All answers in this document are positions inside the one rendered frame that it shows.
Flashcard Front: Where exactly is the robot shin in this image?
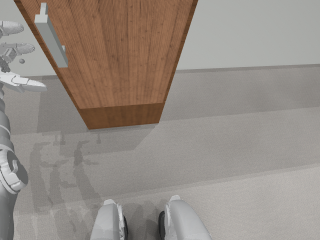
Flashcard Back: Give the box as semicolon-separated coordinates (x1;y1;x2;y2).
164;195;180;240
98;199;125;240

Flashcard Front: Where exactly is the left robot forearm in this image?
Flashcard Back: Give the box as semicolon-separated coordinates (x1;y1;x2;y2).
0;88;15;153

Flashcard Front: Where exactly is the robot left shin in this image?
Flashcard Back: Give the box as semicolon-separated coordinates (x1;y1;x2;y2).
98;199;125;240

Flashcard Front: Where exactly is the left robot hand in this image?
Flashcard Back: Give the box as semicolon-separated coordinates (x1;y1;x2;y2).
0;20;48;94

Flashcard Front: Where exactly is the cupboard door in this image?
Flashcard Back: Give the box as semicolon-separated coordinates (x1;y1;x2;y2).
20;0;193;109

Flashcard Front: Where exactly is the robot left upper arm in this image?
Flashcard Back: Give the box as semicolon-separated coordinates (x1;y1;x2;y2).
0;149;29;240

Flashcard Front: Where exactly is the robot right shin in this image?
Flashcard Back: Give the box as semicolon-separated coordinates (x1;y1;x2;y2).
164;195;180;240

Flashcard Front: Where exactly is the handle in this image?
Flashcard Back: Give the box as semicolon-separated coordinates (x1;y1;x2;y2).
34;2;68;68

